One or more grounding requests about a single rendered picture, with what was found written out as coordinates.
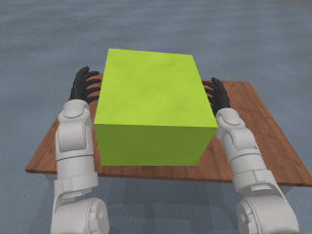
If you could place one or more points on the right robot hand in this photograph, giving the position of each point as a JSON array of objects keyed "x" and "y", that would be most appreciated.
[{"x": 219, "y": 97}]

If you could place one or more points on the robot right forearm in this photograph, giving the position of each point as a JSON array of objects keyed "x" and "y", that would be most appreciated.
[{"x": 250, "y": 175}]

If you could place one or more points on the right robot upper arm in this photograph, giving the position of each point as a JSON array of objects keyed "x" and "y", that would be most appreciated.
[{"x": 268, "y": 214}]

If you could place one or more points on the table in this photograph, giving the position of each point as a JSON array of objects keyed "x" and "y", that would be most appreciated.
[{"x": 277, "y": 153}]

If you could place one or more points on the carton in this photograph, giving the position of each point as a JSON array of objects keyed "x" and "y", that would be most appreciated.
[{"x": 152, "y": 110}]

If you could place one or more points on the left robot upper arm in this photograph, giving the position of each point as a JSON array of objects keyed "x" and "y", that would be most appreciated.
[{"x": 86, "y": 216}]

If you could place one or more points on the left robot hand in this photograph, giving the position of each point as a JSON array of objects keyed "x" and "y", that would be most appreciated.
[{"x": 80, "y": 85}]

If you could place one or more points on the robot left forearm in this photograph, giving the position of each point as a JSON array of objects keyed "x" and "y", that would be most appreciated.
[{"x": 74, "y": 154}]

